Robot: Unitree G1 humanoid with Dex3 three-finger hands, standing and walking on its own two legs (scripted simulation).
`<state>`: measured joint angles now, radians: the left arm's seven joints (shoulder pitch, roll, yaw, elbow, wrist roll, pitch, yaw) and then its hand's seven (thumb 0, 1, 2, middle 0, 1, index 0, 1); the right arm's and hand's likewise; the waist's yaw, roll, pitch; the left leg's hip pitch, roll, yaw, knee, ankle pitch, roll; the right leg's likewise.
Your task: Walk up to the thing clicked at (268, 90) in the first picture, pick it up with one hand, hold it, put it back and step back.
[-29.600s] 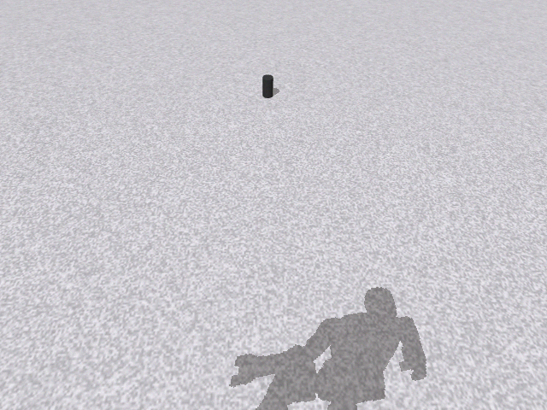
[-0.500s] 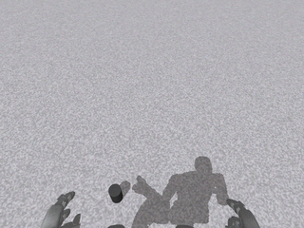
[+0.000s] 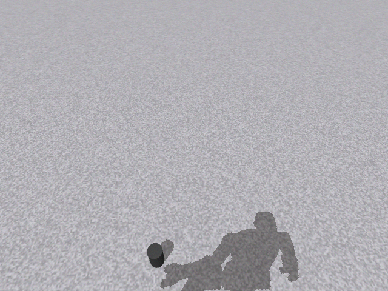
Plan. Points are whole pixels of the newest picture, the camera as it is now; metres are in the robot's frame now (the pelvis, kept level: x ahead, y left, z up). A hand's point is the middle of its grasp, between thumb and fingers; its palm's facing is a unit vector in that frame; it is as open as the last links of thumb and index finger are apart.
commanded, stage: stand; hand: left
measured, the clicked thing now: (156, 255) +0.41 +0.16 -0.71
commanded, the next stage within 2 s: step back in 1.52 s
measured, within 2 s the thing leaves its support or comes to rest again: neither
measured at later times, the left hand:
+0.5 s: hand out of the picture +0.05 +0.23 -0.15, palm faces -0.02 -0.94 -0.34, open 7.4 cm
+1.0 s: hand out of the picture +0.09 +0.22 -0.15, palm faces -0.03 -0.94 -0.34, open 7.4 cm
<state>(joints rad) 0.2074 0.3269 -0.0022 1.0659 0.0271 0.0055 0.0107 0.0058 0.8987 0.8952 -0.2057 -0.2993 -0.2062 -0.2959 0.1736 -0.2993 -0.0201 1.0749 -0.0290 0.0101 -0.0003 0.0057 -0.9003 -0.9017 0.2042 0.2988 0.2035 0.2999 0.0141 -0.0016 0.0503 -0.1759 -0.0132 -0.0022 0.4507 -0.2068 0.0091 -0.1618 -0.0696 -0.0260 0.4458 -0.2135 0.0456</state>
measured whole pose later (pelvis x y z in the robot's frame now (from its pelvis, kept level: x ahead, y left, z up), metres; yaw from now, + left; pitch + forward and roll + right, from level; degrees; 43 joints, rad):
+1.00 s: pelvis +0.02 -0.02 +0.01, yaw -1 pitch -3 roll +0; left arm 0.11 0.33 0.01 1.15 0.01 -0.01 0.00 0.00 0.90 0.90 -0.21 -0.30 -0.21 -0.30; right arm 0.12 -0.34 -0.01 1.16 -0.02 0.00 0.00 0.00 -0.90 -0.90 0.20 0.30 0.20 0.30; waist 0.00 0.01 0.06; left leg -0.10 0.03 0.00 0.32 -0.17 -0.03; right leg -0.11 -0.03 -0.02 0.33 -0.18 0.02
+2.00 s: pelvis -0.05 +0.03 -0.01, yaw -2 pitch -1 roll -1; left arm 0.04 0.40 0.06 0.90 0.00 0.07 0.02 0.00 0.90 0.90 -0.20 -0.30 -0.20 -0.30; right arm 0.15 -0.35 -0.05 0.93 -0.03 0.04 -0.01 0.00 -0.90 -0.90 0.21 0.30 0.20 0.30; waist -0.02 -0.05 0.20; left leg -0.28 -0.03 0.02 0.57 -0.27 0.06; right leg -0.44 0.10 0.16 1.10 -0.50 0.00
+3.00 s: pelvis -0.33 +0.02 -0.02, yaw -6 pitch -3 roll -2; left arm 0.21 0.38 0.09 0.86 0.03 0.06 -0.02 0.00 0.90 0.90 -0.20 -0.30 -0.21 -0.30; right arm 0.09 -0.41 -0.05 0.81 -0.02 0.04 -0.01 0.00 -0.90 -0.90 0.21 0.30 0.21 0.30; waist 0.01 0.04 0.18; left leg -0.46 0.06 -0.02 0.67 -0.20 0.00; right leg -0.22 0.04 0.03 0.66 -0.39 0.00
